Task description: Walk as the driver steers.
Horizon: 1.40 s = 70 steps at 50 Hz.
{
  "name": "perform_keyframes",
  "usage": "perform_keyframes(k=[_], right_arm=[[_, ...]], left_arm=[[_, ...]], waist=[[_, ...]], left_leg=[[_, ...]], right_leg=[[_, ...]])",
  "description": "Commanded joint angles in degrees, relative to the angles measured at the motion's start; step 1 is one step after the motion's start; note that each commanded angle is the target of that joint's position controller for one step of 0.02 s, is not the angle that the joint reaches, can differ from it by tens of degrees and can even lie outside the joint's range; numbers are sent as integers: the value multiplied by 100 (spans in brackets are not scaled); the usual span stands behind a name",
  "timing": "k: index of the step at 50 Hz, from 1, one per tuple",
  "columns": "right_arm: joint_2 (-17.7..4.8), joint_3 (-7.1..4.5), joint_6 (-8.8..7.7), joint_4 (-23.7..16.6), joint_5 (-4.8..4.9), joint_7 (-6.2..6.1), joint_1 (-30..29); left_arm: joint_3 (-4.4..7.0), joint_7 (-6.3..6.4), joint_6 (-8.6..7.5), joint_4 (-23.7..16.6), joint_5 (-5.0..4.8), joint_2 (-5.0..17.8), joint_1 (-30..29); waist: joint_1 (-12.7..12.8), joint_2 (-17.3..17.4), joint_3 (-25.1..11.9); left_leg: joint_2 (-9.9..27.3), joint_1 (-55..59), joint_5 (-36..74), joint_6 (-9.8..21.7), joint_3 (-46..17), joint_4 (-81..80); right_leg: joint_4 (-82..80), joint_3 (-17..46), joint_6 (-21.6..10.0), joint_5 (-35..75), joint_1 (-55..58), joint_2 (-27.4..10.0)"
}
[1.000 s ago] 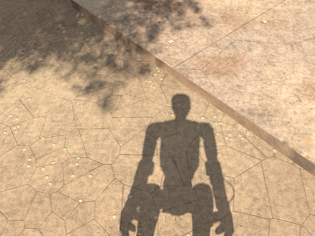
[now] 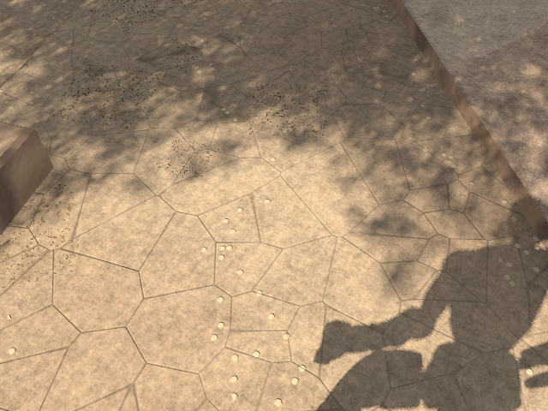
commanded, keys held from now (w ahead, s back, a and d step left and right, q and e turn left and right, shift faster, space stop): w+q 0.12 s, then w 0.88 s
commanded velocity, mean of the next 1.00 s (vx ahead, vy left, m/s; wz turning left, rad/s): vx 0.50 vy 0.00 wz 0.21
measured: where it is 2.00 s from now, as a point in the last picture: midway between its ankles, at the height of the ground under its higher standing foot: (245, 219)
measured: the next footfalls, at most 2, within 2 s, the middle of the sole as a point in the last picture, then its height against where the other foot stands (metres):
left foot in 0.34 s outside the picture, level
right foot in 0.90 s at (288, 325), level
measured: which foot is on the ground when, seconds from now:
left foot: up 0.00-0.32, down 0.34-0.92, up 0.94-1.00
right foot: down 0.00-0.34, up 0.36-0.88, down 0.90-1.00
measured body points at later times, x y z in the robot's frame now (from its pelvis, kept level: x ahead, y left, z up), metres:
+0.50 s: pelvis +0.27 +0.09 +0.00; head +0.30 +0.11 +0.44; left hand +0.30 +0.38 -0.14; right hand +0.44 -0.15 -0.11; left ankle +0.30 +0.18 -0.74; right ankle +0.22 -0.08 -0.64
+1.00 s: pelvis +0.56 +0.08 -0.01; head +0.59 +0.07 +0.44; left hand +0.66 +0.36 -0.11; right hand +0.64 -0.19 -0.15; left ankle +0.39 +0.19 -0.65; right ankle +0.65 +0.00 -0.74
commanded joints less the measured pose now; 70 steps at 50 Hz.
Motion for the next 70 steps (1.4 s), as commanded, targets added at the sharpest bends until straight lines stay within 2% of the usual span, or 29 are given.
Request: perform_keyframes(k=[1,8,13,15,17,18,19,20,21,22,23,24,29,35,40,43,44,45,46,47,48,49,50,51,55,59,62,66,70], right_arm=[[-68,-29,49,-479,4,27,173],[-36,58,-30,-999,-64,195,-939],[-104,92,-58,-1380,-46,333,-1699],[-288,15,-68,-1419,-79,352,-1512],[-792,-280,-63,-954,-104,290,64],[-1372,-457,-14,-785,-120,169,1104],[-1725,-444,-29,-781,-138,189,1028],[-1108,-296,-87,-814,-151,229,1051],[-921,-223,-129,-803,-163,243,694],[-752,-169,-145,-849,-139,254,244],[-563,-122,-160,-882,-158,273,-77],[-455,-93,-192,-888,-196,275,-216],[-590,-143,-329,-599,-181,186,-12],[-756,-170,-247,-256,-134,60,442],[-849,-213,-157,62,-73,19,720],[-966,-245,-79,103,-73,-14,517],[-939,-223,-37,97,-87,-22,414],[-758,-134,-21,40,-142,-38,452],[-167,46,-113,-59,-166,19,1194],[-182,78,-243,32,-123,45,1124],[-676,-54,-327,-90,36,83,640],[-721,-44,-360,-229,69,78,181],[-678,-54,-344,-274,-30,47,-72],[-649,-95,-276,-254,-96,19,-9],[-371,-68,-74,-200,-139,-27,138],[-270,-43,-123,-445,-202,-22,-698],[-144,5,-197,-599,-166,43,-1339],[-173,25,-314,-791,-100,187,-1987],[-521,-91,-434,-712,-91,233,-1510]], left_arm=[[142,-24,-113,-146,-33,547,38],[224,5,-22,22,-59,907,316],[248,-20,144,272,-218,1148,807],[263,-3,232,327,-251,1258,786],[187,42,296,326,-198,1137,761],[42,51,256,123,0,810,783],[-147,-43,98,59,-40,189,1423],[13,-84,-17,108,-274,843,883],[53,-89,-55,-105,-383,921,384],[31,-40,-48,-118,-285,820,227],[61,-15,-5,-92,-175,790,206],[70,-26,72,-54,-163,728,393],[51,16,291,-158,-67,465,82],[-33,-95,195,-446,-97,291,-999],[-39,-248,117,-727,-136,397,-1516],[52,-280,77,-641,-123,618,-1001],[162,-246,79,-428,-106,790,-290],[291,-189,88,-168,-79,1108,712],[434,-150,118,-69,25,1689,1434],[325,-172,133,-4,-79,1330,1559],[228,-169,128,-56,-135,1051,1139],[173,-155,144,-174,-124,871,677],[122,-169,143,-217,-75,712,301],[69,-181,107,-251,-7,546,97],[107,-156,9,-91,-18,684,174],[128,-29,90,86,-82,793,606],[143,27,159,184,-143,879,915],[164,72,275,311,-188,907,1286],[248,140,372,272,-195,1044,1089]], waist=[[-82,-618,-120],[203,-420,78],[386,-512,342],[135,-682,172],[-693,-609,-786],[-1028,310,-1581],[-418,1493,-2352],[-744,623,-2187],[-646,515,-1345],[-421,82,-961],[-223,44,-692],[-29,174,-662],[64,1,-216],[-332,99,155],[-424,173,341],[-72,334,-19],[308,296,-447],[688,71,-1174],[521,-1259,-2112],[595,-1763,-2551],[584,-1340,-1669],[447,-870,-1046],[261,-527,-564],[45,-630,-412],[-169,-656,-221],[57,-494,-44],[277,-510,88],[468,-591,226],[21,-843,-29]], left_leg=[[603,-897,312,-14,-218,-148],[525,-1067,2003,-46,105,-2211],[272,-901,1440,143,489,-3286],[28,-392,921,332,700,-3582],[-423,2020,1328,611,927,-3928],[797,3856,1742,997,-701,-3787],[2014,5142,673,1919,-3610,-4733],[1985,4903,500,1712,-3665,-5127],[1781,4193,1084,1475,-2691,-5148],[1530,3378,1704,1319,-1992,-5194],[1288,2732,2076,1229,-1472,-5359],[1164,2356,2137,1189,-1218,-5558],[1030,2035,2620,1276,-530,-6128],[850,2284,2038,988,5,-6254],[1239,3102,2160,888,-107,-5866],[1240,3349,3671,692,-41,-5185],[986,3217,4557,561,170,-4338],[670,2436,4097,362,402,-2973],[-185,68,1743,-100,597,-562],[-600,-896,-1312,-134,-207,439],[-226,-1513,-1103,-29,-389,870],[115,-1538,-571,55,-168,678],[356,-1318,-118,56,-48,258],[554,-934,189,65,-89,-89],[671,-701,771,-129,24,-713],[628,-1150,1880,-296,123,-2057],[388,-944,2450,-352,229,-3151],[151,-789,2321,-362,238,-3931],[-30,286,1655,-135,240,-4398]], right_leg=[[-1381,1311,-1021,506,644,-1660],[-1392,83,-896,1250,914,-1527],[-1171,33,-788,1141,1597,-1821],[-622,-57,-678,2368,1876,-1903],[1373,-515,-371,3620,1258,-1497],[3430,-671,-85,1556,-244,-1164],[5144,103,134,-2553,-2164,-180],[5674,863,37,-2469,-2698,-393],[5606,756,-45,-1935,-3014,-623],[5246,732,-43,-1410,-2781,-882],[4897,743,-18,-1103,-2479,-1031],[4722,810,0,-868,-2109,-1141],[3697,752,242,31,-2399,-1116],[1661,501,236,1498,-2330,-803],[986,518,-33,969,-2458,-664],[796,260,-288,401,-1526,-370],[693,54,-430,437,-537,-140],[907,431,-673,654,1069,-496],[731,2988,-1592,-154,3460,-2039],[-335,4792,-1819,-897,3901,-2416],[-469,4131,-1499,-1394,3273,-2272],[-553,3318,-1286,-1203,2377,-2081],[-744,2732,-1184,-710,1470,-1855],[-913,2323,-1092,-300,922,-1640],[-1368,1512,-1216,753,362,-1415],[-1409,1149,-1092,1361,707,-1256],[-1376,1076,-981,1062,839,-1143],[-1000,1381,-985,855,1253,-1330],[-253,1749,-780,1353,1425,-1480]])
Keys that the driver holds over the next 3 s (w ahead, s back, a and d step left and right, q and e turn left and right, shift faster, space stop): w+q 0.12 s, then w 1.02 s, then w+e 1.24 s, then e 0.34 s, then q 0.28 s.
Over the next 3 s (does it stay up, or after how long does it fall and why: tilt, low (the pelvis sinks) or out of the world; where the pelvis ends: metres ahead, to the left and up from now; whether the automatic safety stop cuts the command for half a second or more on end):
stays up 1.43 -0.06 -0.01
